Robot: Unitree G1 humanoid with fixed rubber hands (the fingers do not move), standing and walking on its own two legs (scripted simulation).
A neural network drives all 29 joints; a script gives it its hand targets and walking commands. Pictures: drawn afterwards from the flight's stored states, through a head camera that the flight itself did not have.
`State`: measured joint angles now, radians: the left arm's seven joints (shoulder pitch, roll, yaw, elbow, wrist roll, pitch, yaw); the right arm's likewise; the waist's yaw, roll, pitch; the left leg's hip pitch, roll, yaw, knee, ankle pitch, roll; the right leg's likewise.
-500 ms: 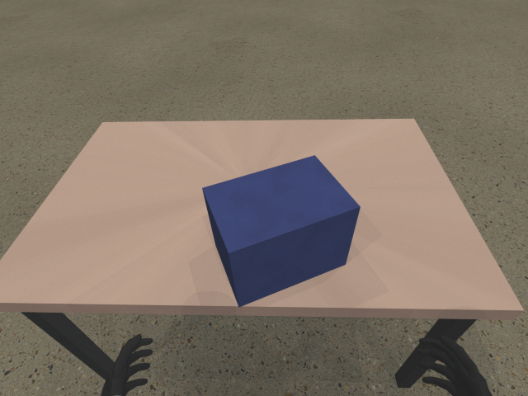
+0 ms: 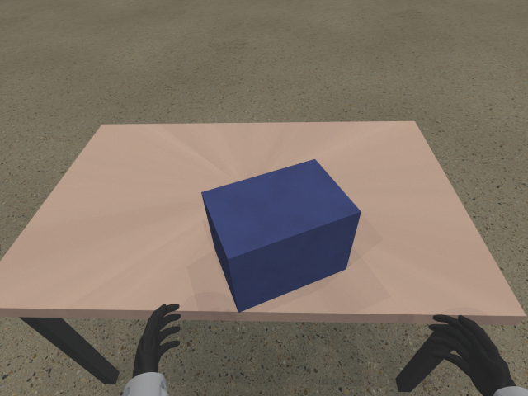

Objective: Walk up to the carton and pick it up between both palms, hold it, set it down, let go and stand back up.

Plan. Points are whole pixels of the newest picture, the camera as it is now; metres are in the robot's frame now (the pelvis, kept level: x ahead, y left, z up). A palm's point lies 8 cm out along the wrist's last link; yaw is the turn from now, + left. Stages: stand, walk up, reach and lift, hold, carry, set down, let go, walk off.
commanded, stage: reach and lift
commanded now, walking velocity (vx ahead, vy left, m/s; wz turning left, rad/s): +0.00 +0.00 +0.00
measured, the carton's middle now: (278, 233) +0.45 -0.01 -0.03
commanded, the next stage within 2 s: none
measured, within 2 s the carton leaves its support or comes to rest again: neither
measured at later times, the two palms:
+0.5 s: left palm (161, 340) +0.23 +0.17 +0.00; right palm (479, 333) +0.23 -0.30 -0.01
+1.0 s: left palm (158, 305) +0.27 +0.18 +0.03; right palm (460, 284) +0.30 -0.29 +0.02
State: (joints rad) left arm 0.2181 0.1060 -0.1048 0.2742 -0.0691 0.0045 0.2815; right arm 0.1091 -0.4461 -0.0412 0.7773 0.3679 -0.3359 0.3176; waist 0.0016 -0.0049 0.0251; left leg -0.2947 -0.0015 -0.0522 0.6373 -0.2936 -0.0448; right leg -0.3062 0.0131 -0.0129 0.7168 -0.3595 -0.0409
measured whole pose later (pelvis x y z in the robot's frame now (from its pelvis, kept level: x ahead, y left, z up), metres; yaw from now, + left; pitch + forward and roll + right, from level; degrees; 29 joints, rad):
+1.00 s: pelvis +0.03 +0.00 +0.01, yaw +0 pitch +1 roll +2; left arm 0.13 0.07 -0.07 0.10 -0.08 0.10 0.33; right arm -0.11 -0.52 0.06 0.68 0.49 -0.26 0.25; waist 0.00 0.00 0.02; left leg -0.30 0.00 -0.05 0.58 -0.29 -0.05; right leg -0.31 0.01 -0.01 0.66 -0.36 -0.05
